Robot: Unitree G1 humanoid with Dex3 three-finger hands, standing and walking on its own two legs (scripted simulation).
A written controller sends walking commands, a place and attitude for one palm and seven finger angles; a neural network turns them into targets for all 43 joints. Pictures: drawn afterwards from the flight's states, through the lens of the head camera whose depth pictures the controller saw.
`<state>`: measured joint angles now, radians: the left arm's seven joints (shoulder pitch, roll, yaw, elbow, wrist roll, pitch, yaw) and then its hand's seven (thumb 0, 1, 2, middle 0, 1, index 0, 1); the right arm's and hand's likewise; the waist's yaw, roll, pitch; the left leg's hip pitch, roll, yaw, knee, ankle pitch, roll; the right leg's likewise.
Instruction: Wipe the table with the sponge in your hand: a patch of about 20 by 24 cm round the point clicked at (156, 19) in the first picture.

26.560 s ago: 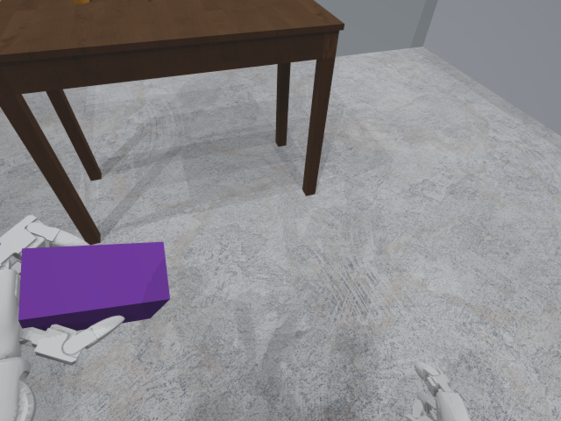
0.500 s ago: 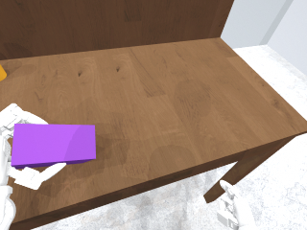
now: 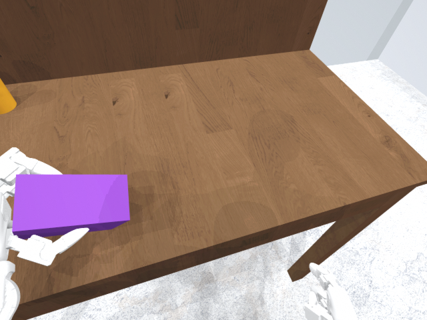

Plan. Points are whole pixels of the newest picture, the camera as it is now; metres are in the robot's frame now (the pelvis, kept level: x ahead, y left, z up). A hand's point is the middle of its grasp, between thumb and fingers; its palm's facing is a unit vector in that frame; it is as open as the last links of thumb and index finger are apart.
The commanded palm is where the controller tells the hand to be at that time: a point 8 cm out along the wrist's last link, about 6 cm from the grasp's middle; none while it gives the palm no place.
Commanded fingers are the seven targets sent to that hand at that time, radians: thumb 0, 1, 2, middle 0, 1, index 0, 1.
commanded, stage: look again from close up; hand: left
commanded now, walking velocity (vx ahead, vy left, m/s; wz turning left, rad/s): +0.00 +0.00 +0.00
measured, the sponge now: (89, 205) +0.24 +0.21 +0.13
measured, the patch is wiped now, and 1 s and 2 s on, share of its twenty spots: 0.00 0.00 0.00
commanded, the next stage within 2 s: shuffle to correct the standing spot in 0.04 s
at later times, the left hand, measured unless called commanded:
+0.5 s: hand (63, 205) +0.23 +0.23 +0.16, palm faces +0.39 -0.85 -0.36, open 10.2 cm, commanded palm +0.16 +0.26 +0.17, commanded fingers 0.00 0.10 1.30 -1.20 -1.60 -1.20 -1.60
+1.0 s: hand (120, 207) +0.23 +0.16 +0.16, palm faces +0.35 -0.85 -0.39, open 10.2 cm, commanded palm +0.17 +0.20 +0.17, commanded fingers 0.00 0.10 1.30 -1.20 -1.60 -1.20 -1.60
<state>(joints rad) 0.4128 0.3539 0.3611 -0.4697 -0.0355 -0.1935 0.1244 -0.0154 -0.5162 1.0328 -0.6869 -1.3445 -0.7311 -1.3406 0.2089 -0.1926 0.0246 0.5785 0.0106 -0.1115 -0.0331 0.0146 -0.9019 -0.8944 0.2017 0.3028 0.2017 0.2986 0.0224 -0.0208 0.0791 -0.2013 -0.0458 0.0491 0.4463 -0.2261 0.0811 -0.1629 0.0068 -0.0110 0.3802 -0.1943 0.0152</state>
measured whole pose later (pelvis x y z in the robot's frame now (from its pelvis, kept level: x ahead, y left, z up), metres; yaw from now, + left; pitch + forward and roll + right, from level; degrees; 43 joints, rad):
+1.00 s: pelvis +0.01 -0.08 -0.01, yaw +0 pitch +0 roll -1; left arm 0.48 0.38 0.38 -0.54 -0.09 -0.14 0.12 -0.02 -0.52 1.03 -0.69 -1.34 -0.73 -1.34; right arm 0.20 -0.23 -0.03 0.57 0.03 -0.07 -0.04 0.01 -0.90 -0.89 0.20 0.30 0.20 0.30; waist -0.02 0.00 0.07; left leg -0.27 0.06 0.00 0.55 -0.29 0.00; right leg -0.21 0.12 -0.06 0.45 -0.24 -0.10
